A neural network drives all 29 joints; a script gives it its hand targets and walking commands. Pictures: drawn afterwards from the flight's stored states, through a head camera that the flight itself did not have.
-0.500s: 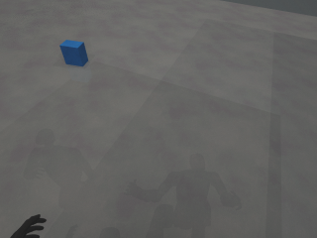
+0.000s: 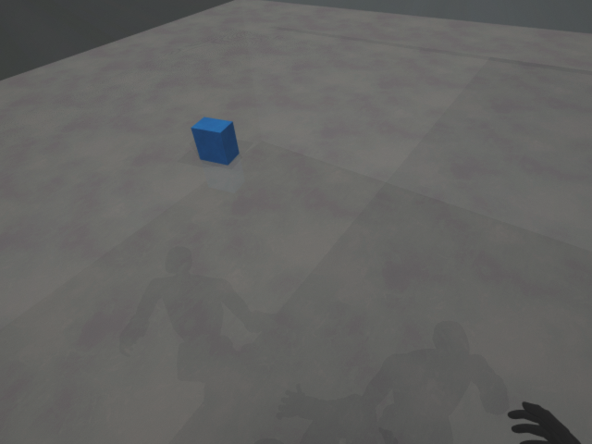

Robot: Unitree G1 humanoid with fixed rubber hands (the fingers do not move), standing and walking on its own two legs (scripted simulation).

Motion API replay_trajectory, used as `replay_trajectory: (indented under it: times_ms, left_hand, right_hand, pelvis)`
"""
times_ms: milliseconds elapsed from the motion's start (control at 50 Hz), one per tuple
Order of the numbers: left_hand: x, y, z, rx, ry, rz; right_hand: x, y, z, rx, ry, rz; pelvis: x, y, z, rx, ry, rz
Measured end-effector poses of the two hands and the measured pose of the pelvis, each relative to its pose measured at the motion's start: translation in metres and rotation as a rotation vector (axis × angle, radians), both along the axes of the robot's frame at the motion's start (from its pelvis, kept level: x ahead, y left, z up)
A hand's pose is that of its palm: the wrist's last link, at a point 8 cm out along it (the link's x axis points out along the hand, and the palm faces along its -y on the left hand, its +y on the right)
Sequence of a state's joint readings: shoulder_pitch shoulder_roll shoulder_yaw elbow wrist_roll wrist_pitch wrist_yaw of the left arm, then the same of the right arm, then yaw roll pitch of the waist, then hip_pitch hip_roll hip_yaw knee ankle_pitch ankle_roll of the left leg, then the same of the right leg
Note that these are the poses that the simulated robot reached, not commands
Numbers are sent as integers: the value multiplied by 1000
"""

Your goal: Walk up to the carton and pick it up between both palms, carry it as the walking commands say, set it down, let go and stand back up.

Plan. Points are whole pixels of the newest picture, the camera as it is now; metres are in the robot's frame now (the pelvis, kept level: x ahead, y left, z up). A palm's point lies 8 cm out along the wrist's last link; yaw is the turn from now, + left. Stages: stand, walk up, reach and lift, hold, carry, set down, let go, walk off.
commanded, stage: walk up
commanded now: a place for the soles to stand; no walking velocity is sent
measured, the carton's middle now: (216, 141) +2.02 +0.60 -0.67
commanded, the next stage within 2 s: none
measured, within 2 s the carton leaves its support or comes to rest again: neither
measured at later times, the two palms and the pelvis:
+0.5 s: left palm (68, 356) +0.31 +0.41 -0.08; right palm (476, 334) +0.33 -0.27 -0.08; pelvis +0.23 +0.06 -0.01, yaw +5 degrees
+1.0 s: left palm (104, 268) +0.47 +0.41 -0.05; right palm (419, 214) +0.64 -0.25 -0.09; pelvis +0.47 +0.05 +0.00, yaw +8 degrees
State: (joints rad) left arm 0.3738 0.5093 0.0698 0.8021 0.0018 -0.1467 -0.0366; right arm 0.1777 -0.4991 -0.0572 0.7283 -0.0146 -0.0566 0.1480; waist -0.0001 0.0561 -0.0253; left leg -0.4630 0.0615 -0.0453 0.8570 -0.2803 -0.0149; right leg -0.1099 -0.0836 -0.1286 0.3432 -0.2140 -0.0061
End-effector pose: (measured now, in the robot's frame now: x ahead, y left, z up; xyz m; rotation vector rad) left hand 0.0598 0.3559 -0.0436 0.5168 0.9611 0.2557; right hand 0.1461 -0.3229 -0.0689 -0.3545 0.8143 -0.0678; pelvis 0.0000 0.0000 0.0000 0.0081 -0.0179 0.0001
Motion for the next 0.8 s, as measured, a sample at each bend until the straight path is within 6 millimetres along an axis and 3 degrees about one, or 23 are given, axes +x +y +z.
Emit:
replay_trajectory:
  times_ms: [100,180,220,320,400,480,580,680,800]
  left_hand:
    - [56,18,-11,-16,-1,-9]
    - [105,43,-39,-35,17,-17]
    - [135,50,-52,-55,14,-20]
    - [199,51,-48,-101,-42,-18]
    - [227,55,-43,-103,-41,3]
    - [244,58,-34,-87,-22,40]
    - [271,54,-25,-53,-1,96]
    - [311,36,-25,-17,-3,119]
    - [334,27,-2,2,30,156]
  right_hand:
    - [54,14,4,-16,-2,4]
    - [97,32,-4,-61,16,-4]
    - [105,41,-12,-85,44,-26]
    - [108,47,-6,-134,167,-50]
    - [132,50,-4,-140,212,-34]
    - [174,53,-9,-118,218,3]
    - [240,50,-22,-85,214,54]
    - [311,38,-41,-52,184,84]
    - [392,45,-28,-5,93,95]
  pelvis:
    - [54,16,-5,-19,-6,-3]
    - [100,38,-22,-53,9,-4]
    - [118,48,-29,-54,1,-4]
    - [156,58,-17,-49,37,17]
    - [186,61,-12,-44,52,42]
    - [219,58,-8,-36,57,75]
    - [267,46,-10,-17,73,122]
    - [321,26,-20,11,65,144]
    - [379,25,-4,31,16,144]
